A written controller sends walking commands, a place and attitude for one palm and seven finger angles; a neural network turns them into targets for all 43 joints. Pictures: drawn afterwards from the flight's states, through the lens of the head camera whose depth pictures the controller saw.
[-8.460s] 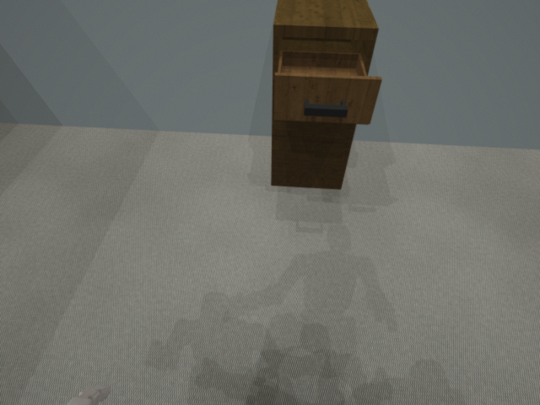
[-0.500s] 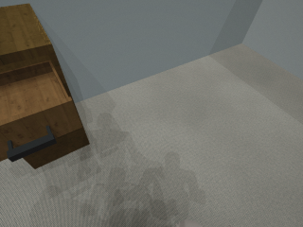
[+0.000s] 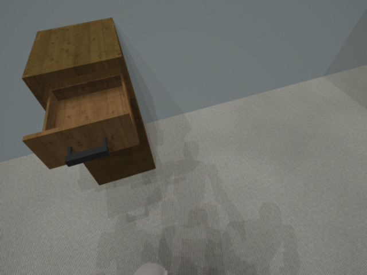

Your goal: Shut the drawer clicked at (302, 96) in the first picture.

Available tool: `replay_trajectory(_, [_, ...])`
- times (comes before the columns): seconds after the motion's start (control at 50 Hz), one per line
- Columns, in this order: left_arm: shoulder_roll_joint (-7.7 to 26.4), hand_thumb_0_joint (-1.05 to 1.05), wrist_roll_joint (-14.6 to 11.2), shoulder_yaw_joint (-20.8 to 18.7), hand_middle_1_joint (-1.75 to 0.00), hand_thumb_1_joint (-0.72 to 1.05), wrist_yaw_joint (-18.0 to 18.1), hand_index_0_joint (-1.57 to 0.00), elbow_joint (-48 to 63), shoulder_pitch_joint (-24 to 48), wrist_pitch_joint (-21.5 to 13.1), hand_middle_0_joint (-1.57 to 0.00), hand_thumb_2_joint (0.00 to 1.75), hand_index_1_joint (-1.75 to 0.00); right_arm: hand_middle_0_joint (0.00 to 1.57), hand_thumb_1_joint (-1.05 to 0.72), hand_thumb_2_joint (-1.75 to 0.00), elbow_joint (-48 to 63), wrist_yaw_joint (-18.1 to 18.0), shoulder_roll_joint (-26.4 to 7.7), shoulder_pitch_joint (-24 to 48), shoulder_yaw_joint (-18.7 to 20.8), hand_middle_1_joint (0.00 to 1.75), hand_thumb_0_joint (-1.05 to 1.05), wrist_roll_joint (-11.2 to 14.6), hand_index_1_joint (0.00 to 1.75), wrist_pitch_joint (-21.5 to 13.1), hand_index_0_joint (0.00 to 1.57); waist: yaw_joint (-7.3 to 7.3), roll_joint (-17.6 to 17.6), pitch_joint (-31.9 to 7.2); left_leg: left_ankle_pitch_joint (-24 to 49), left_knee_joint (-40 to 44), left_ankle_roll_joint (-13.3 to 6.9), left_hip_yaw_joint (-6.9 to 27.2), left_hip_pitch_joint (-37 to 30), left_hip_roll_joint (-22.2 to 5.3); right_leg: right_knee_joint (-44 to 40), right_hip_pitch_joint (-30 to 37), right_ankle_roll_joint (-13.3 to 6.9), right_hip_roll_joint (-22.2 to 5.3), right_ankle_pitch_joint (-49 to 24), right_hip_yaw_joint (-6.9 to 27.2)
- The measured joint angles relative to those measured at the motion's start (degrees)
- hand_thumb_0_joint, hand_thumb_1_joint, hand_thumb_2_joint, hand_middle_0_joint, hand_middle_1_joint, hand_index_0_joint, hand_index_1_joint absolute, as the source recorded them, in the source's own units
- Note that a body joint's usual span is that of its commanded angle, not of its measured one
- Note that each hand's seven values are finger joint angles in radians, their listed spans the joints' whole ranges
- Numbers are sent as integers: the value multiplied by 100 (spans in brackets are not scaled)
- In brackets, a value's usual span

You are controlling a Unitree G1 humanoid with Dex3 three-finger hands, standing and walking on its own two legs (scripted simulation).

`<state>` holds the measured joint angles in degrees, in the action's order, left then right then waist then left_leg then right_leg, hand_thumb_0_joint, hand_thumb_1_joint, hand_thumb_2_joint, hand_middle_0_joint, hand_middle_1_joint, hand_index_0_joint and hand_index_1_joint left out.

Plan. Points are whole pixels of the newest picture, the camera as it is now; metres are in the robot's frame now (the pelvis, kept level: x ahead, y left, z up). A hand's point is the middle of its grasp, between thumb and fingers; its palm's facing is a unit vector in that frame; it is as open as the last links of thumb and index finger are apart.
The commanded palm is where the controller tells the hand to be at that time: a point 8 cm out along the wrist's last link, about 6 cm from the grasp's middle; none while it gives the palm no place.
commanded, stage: turn to face it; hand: left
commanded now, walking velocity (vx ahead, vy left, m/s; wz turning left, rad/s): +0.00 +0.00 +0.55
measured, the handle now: (87, 150) +0.51 +0.34 -0.09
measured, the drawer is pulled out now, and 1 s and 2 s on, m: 0.30 0.30 0.30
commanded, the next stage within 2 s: take the last steps up to it in 0.48 s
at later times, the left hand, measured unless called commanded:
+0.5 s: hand out of the picture -0.04 +0.29 -0.18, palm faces +0.31 -0.92 -0.24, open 7.4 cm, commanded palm none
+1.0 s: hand out of the picture -0.04 +0.19 -0.16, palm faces +0.35 -0.91 -0.23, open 7.3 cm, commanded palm none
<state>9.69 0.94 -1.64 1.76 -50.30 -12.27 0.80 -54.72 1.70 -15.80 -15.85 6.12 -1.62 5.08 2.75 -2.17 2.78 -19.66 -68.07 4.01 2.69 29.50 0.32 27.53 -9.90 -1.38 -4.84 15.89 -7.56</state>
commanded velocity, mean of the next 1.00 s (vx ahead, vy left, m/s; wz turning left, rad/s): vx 0.13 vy -0.03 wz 0.19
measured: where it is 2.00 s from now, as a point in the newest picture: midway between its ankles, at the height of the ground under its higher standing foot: (181, 271)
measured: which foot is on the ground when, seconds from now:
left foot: up 0.00-0.26, down 0.28-0.88, up 0.90-1.00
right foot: down 0.00-0.28, up 0.30-0.84, down 0.86-1.00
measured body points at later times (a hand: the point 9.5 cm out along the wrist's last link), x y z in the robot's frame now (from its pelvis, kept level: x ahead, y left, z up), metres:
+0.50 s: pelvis -0.02 +0.07 +0.00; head -0.02 +0.10 +0.45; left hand -0.06 +0.33 -0.16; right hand +0.15 -0.13 -0.12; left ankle -0.03 +0.14 -0.74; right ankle +0.00 -0.09 -0.66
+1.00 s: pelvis +0.00 +0.01 +0.00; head -0.02 -0.02 +0.45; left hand -0.05 +0.23 -0.14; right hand +0.02 -0.23 -0.17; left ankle -0.02 +0.15 -0.68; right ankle -0.01 -0.07 -0.74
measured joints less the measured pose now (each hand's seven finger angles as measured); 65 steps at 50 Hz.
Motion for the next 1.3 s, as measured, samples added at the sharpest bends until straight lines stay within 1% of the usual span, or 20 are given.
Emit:
replay_trajectory(0.12, [17, 0, 54, -6, -30, 90, -27, -20, -107, -212, -35, -20, 90, -30, 20, -91, -89, -31, -2, -33, 307, -40, 30, 1, 13, 30, 59, 20, -192, 136, 123, -265, 794, 68, -168, -360, -251, 81, -7, 71, -246, 60, -399])
replay_trajectory(0.22, [181, 0, 96, -78, -30, 90, -40, -20, -244, -414, -5, -20, 90, -30, 20, -91, -89, 88, -25, 33, 743, -149, 30, 1, 63, 30, -48, 19, -427, 287, 232, -504, 2132, -45, -498, -923, -192, 363, -152, 227, -445, 172, -633])
replay_trajectory(0.26, [285, 0, 84, -124, -30, 90, -42, -20, -321, -501, 27, -20, 90, -30, 20, -91, -89, 183, -32, 75, 874, -199, 30, 1, 75, 30, -139, 19, -482, 346, 227, -158, 2890, -116, -631, -1260, -121, 598, -240, 329, -526, 282, -733])
replay_trajectory(0.28, [334, 0, 60, -148, -30, 90, -44, -20, -339, -576, 50, -20, 90, -30, 20, -91, -89, 251, -25, 75, 909, -229, 30, 1, 73, 30, -205, 19, -499, 342, 184, 213, 3374, -226, -673, -1476, -118, 824, -341, 387, -554, 386, -773])
replay_trajectory(0.32, [498, 0, 23, -199, -30, 91, -26, -20, -455, -549, 173, -20, 90, -30, 20, -91, -89, 301, -51, 202, 1023, -268, 30, 1, 68, 30, -329, 20, -523, 527, 217, 109, 3265, -562, -673, -1411, 8, 1738, -714, 496, -546, 1131, -354])
replay_trajectory(0.36, [590, 0, 25, -226, -30, 91, 11, -20, -541, -504, 290, -20, 90, -30, 20, -91, -89, 337, -84, 311, 1046, -357, 30, 1, 57, 30, -383, 20, -573, 592, 218, 41, 3257, -689, -637, -1465, 34, 2667, -1066, 519, -357, 1516, 49])
replay_trajectory(0.42, [596, 1, 18, -225, -30, 91, -1, -20, -615, -389, 325, -20, 90, -30, 20, -91, -89, 334, -169, 417, 991, -431, 30, 1, 49, 30, -400, 20, -544, 515, 159, 234, 3589, -719, -505, -1645, 47, 3507, -1428, 561, -165, 1207, 345])
replay_trajectory(0.48, [549, 1, 11, -201, -30, 91, -38, -20, -568, -256, 272, -20, 90, -30, 20, -90, -89, 276, -202, 499, 896, -483, 30, 1, 65, 30, -407, 20, -515, 446, 127, 486, 3960, -775, -394, -1805, 116, 3739, -1607, 605, -104, 772, 525])
replay_trajectory(0.56, [460, 0, 9, -168, -30, 91, -36, -20, -495, -113, 235, -20, 90, -30, 21, -90, -89, 166, -200, 608, 700, -507, 30, 1, 73, 30, -401, 20, -456, 389, 67, 712, 4265, -818, -301, -1906, 218, 3512, -1603, 651, -59, 517, 642])
replay_trajectory(0.64, [362, 0, 5, -147, -30, 91, -21, -20, -490, -4, 235, -20, 90, -30, 21, -92, -89, 53, -236, 635, 442, -447, 30, 0, 54, 30, -410, 20, -320, 345, -7, 842, 4384, -830, -229, -1892, 316, 3013, -1411, 632, 20, 598, 690])
replay_trajectory(0.76, [199, 0, 51, -78, -30, 91, -108, -20, -592, -10, 166, -20, 90, -30, 21, -92, -89, -252, -250, 574, -115, -385, 30, 0, -19, 30, -452, 20, -89, 242, -258, 916, 4496, -772, -174, -1866, 362, 1996, -920, 422, 179, 867, 604])
replay_trajectory(0.84, [80, 0, 40, -45, -30, 91, -167, -20, -657, -86, 41, -20, 90, -30, 21, -91, -89, -518, -252, 517, -502, -350, 30, 1, -31, 30, -433, 20, 13, 129, -396, 819, 4368, -656, -132, -1804, 311, 823, -333, 277, 318, 724, 501])
replay_trajectory(0.88, [27, 0, 62, -43, -30, 91, -159, -20, -686, -156, -85, -20, 90, -30, 21, -91, -89, -660, -252, 508, -666, -330, 30, 1, 1, 30, -407, 20, -14, 93, -419, 402, 3894, -581, -108, -1623, 274, 170, -8, 141, 393, 337, 451])
replay_trajectory(0.92, [-77, 0, 59, -23, -30, 91, -123, -20, -728, -285, -152, -20, 90, -30, 20, -91, -89, -807, -233, 496, -773, -308, 30, 1, 0, 30, -325, 20, -54, -3, -427, -344, 2913, -559, -128, -1267, 175, 108, 104, -88, 499, 173, 335])
replay_trajectory(0.94, [-121, 0, 41, -20, -30, 91, -106, -20, -759, -398, -187, -20, 90, -30, 20, -91, -89, -860, -203, 494, -804, -294, 30, 1, -16, 30, -290, 20, -79, -4, -457, -413, 2400, -552, -184, -1043, 135, -15, 198, -163, 517, 146, 301])
replay_trajectory(1.0, [-206, 0, -3, -30, -30, 92, -43, -20, -947, -768, -252, -20, 90, -30, 20, -91, -89, -902, -132, 484, -757, -238, 30, 1, -44, 30, -269, 20, -132, 74, -464, -41, 1271, -487, -350, -456, -45, -532, 531, -244, 535, -19, 308])
replay_trajectory(1.06, [-318, 0, -24, 11, -30, 92, -40, -20, -1185, -1064, -295, -20, 90, -30, 20, -91, -89, -833, -114, 461, -643, -173, 30, 1, -44, 30, -328, 20, -110, 62, -384, 527, 718, -385, -343, 10, -264, -943, 805, -273, 586, -153, 247])
replay_trajectory(1.12, [-446, 0, -15, 51, -30, 91, -36, -20, -1372, -1322, -360, -20, 90, -30, 20, -91, -89, -804, -114, 458, -498, -137, 30, 1, -41, 30, -358, 20, -157, 23, -308, 869, 592, -328, -295, 283, -426, -1173, 1009, -297, 652, -150, 163])
replay_trajectory(1.18, [-563, 0, 13, 76, -30, 91, -23, -20, -1520, -1564, -438, -20, 90, -30, 20, -91, -89, -799, -112, 475, -284, -134, 30, 1, -40, 30, -363, 20, -271, 10, -259, 944, 756, -310, -317, 387, -530, -1259, 1152, -306, 693, -54, 119])
replay_trajectory(1.3, [-703, 0, 72, 109, -30, 91, 10, -20, -1756, -1908, -504, -20, 90, -30, 20, -91, -89, -670, -101, 590, 420, -203, 30, 1, -13, 30, -425, 19, -542, 63, -134, 665, 1808, -409, -582, 190, -527, -1216, 1391, -232, 662, 289, 135])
